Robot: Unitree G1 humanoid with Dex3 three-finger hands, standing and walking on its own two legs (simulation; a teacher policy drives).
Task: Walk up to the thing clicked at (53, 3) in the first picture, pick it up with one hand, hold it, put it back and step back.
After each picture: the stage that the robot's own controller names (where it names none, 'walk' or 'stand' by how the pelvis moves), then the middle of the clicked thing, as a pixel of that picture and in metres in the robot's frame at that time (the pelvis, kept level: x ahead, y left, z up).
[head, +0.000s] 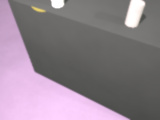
stand; out of the picture +0.92 +0.16 +0.13
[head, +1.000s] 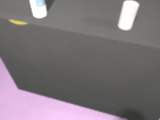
walk; out of the picture +0.79 +0.17 +0.16
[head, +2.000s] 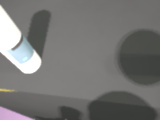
walk; (9, 40) +0.38 +0.19 +0.18
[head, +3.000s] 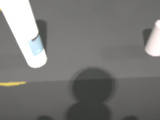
stand; (27, 34) +0.43 +0.19 +0.16
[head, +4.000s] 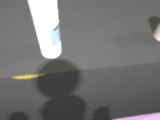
walk; (46, 23) +0.45 +0.11 +0.16
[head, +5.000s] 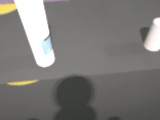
stand; (38, 34) +0.45 +0.17 +0.15
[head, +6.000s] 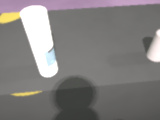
stand; (42, 46) +0.43 +0.15 +0.13
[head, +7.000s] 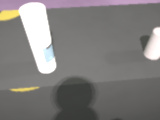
stand; (41, 42) +0.44 +0.16 +0.13
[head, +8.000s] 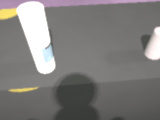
stand; (39, 42) +0.44 +0.16 +0.13
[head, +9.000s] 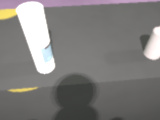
stand; (39, 42) +0.44 +0.16 +0.13
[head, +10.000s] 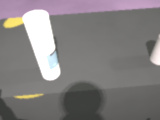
rise first; (44, 49) +0.41 +0.16 +0.14
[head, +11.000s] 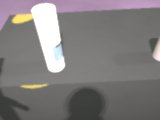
go down; (50, 41) +0.45 +0.15 +0.14
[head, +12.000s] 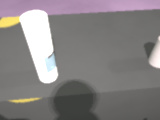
go down; (42, 51) +0.41 +0.15 +0.14
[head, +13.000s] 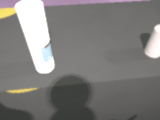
close in; (38, 41) +0.44 +0.15 +0.15
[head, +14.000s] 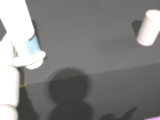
close; (22, 34) +0.44 +0.17 +0.17
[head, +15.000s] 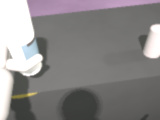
lift; (19, 37) +0.34 +0.16 +0.26
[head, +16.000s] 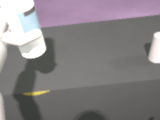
hold; (19, 8) +0.33 +0.15 +0.36
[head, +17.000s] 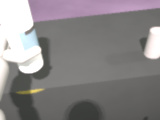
hold; (19, 27) +0.33 +0.16 +0.30
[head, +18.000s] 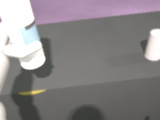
hold; (19, 22) +0.34 +0.16 +0.32
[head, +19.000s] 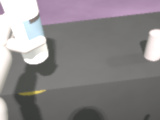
crouch; (23, 15) +0.33 +0.14 +0.34
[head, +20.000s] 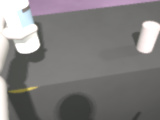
crouch; (15, 7) +0.42 +0.17 +0.31
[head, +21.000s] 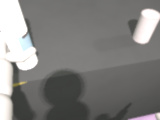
lower; (15, 33) +0.45 +0.19 +0.17
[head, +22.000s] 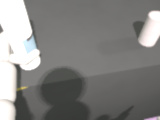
lower; (19, 34) +0.43 +0.18 +0.17
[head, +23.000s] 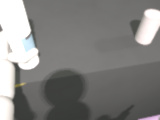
lower; (18, 33) +0.44 +0.18 +0.17
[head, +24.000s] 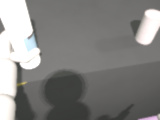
lower; (20, 33) +0.44 +0.18 +0.17
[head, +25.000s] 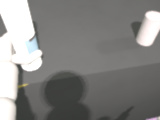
loosen; (22, 35) +0.44 +0.17 +0.17
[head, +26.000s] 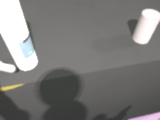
withdraw; (16, 35) +0.43 +0.18 +0.17
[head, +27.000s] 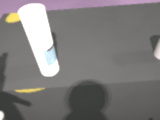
sink last; (42, 45) +0.42 +0.17 +0.15
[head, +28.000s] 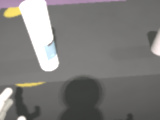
stand; (42, 39) +0.44 +0.17 +0.14
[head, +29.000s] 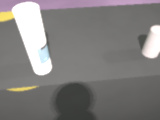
stand; (35, 43) +0.43 +0.17 +0.15
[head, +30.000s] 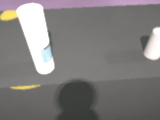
stand; (39, 43) +0.44 +0.17 +0.13
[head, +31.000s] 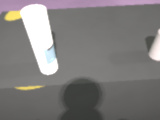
stand; (42, 44) +0.44 +0.14 +0.13
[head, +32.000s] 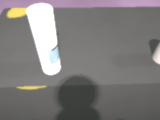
stand; (46, 44) +0.43 +0.14 +0.13
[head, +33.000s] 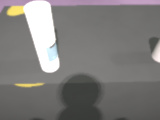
stand; (45, 41) +0.44 +0.15 +0.13
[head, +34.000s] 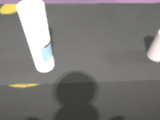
walk; (39, 40) +0.43 +0.16 +0.14
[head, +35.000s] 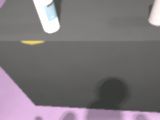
walk; (43, 1) +0.62 +0.16 +0.16
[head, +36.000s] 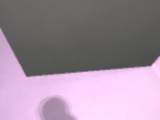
walk; out of the picture +0.86 +0.15 +0.16
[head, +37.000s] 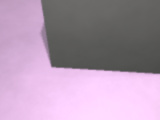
walk; out of the picture +1.07 +0.07 +0.16
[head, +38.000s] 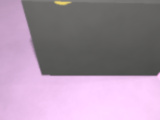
stand; out of the picture +1.03 +0.08 +0.14
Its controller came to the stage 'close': yes
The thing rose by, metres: 0.22
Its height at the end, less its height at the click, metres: +0.00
